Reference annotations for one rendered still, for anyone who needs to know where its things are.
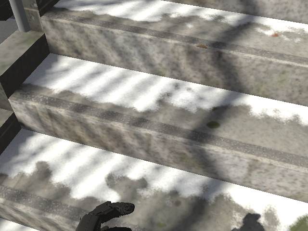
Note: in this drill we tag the left robot hand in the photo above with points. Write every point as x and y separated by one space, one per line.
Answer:
103 213

